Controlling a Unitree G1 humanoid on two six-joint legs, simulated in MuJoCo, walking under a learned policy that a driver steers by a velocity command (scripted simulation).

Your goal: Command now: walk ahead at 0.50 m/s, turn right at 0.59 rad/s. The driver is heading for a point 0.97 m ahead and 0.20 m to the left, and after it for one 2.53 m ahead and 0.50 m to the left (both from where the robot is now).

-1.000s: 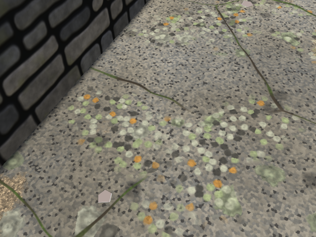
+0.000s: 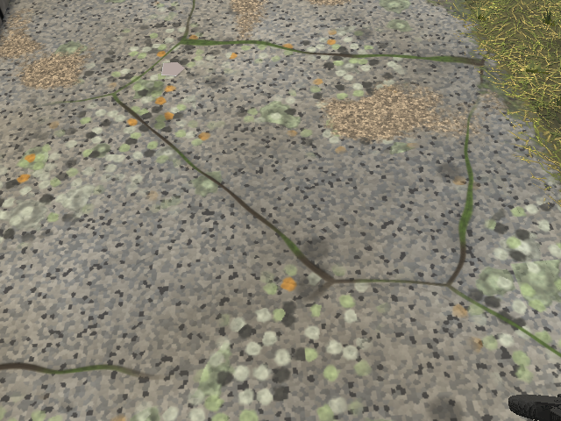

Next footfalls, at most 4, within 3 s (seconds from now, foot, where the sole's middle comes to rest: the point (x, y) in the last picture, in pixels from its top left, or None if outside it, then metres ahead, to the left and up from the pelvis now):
0.20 left None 0.30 0.14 -0.78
0.66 right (363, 394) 0.53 -0.09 -0.78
1.14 left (234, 310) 0.73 0.24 -0.78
1.56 right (309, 268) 0.87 0.05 -0.78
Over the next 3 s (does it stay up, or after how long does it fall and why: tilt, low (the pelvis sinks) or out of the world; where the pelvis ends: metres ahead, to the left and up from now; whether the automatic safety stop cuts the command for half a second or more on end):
stays up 0.77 0.10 -0.01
